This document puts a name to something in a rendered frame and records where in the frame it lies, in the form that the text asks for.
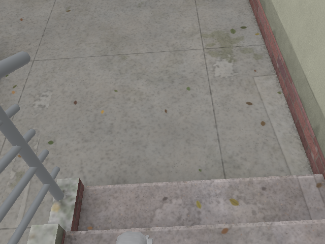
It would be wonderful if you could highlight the left robot thigh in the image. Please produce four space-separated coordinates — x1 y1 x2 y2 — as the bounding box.
116 231 153 244

